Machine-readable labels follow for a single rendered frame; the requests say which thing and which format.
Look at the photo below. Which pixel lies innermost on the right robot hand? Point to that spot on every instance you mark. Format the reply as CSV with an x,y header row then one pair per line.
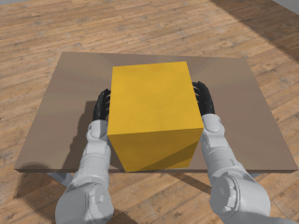
x,y
204,99

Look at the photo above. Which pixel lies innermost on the robot right upper arm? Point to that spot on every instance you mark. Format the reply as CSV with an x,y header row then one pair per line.
x,y
239,201

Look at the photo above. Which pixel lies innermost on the robot left forearm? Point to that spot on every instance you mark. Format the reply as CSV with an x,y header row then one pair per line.
x,y
95,160

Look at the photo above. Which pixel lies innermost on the robot left upper arm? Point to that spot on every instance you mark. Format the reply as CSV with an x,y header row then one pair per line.
x,y
90,204

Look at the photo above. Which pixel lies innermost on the table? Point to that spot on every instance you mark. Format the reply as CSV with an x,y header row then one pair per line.
x,y
58,135

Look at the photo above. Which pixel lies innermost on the left robot hand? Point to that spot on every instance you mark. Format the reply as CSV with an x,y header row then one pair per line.
x,y
100,111

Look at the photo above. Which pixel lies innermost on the robot right forearm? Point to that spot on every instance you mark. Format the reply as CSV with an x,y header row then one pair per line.
x,y
219,158

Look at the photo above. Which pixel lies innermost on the carton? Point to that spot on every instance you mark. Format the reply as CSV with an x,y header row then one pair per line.
x,y
154,121

